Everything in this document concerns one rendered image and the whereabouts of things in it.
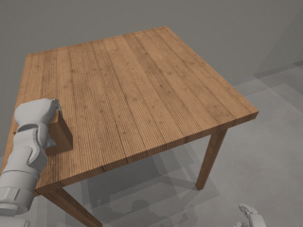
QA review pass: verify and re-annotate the sponge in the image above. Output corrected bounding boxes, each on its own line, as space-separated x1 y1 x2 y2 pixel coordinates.
13 109 73 156

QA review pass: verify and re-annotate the robot left upper arm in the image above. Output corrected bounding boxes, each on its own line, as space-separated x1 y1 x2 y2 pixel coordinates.
0 216 30 227

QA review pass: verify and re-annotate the robot left hand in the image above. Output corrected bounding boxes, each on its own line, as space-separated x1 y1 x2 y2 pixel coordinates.
14 98 63 148

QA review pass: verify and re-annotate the robot right hand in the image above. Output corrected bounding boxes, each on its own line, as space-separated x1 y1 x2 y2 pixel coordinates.
233 203 267 227

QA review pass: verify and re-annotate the table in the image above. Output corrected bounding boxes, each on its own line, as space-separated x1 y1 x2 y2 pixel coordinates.
0 26 259 227

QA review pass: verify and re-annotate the robot left forearm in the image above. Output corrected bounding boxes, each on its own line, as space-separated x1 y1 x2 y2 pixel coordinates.
0 121 48 217

